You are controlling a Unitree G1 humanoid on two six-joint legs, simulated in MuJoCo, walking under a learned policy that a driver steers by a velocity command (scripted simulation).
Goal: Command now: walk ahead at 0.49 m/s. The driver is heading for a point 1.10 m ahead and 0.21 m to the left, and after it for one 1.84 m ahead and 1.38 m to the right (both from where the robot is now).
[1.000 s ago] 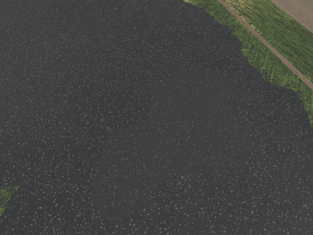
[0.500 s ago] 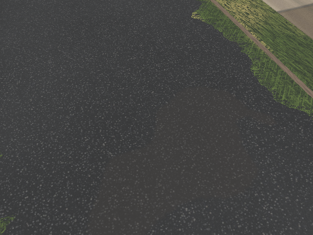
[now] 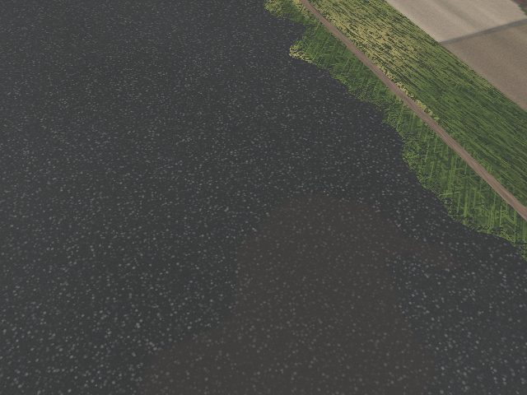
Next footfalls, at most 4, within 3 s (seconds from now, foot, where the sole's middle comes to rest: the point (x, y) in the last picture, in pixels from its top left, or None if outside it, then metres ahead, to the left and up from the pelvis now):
0.24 right None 0.31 -0.15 -0.78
0.58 left None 0.23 0.08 -0.78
0.90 right None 0.27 -0.16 -0.78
1.40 left None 0.19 0.09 -0.78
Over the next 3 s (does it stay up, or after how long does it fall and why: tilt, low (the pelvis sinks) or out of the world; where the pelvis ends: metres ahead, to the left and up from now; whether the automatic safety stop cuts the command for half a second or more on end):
stays up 0.99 0.16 -0.01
